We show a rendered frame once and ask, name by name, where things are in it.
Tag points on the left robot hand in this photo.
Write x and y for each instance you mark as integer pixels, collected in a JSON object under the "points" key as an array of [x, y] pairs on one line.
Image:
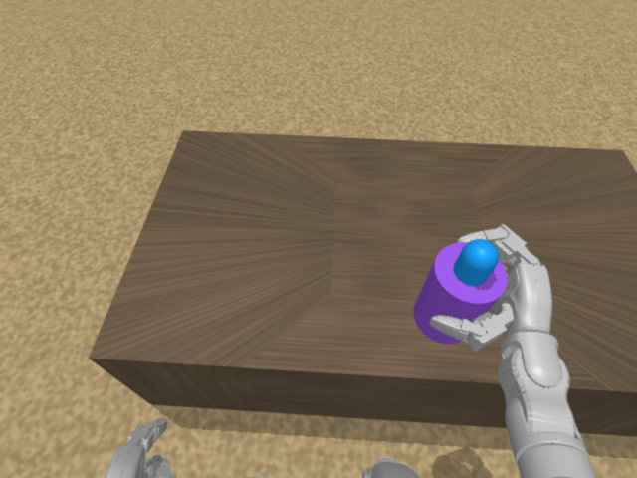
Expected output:
{"points": [[129, 461]]}

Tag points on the right robot arm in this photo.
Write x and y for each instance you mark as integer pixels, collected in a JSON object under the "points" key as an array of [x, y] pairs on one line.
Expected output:
{"points": [[544, 437]]}

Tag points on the right robot hand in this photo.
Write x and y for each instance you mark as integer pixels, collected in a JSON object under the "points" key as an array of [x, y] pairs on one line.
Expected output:
{"points": [[525, 304]]}

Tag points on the bottle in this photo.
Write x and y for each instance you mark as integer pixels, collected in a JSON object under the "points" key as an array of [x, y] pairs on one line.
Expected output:
{"points": [[465, 280]]}

